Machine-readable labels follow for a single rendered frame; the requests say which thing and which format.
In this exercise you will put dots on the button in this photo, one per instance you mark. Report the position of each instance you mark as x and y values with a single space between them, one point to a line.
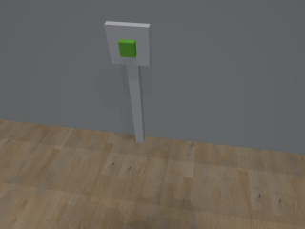
127 48

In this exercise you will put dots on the panel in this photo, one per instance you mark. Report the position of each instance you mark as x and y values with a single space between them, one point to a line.
141 33

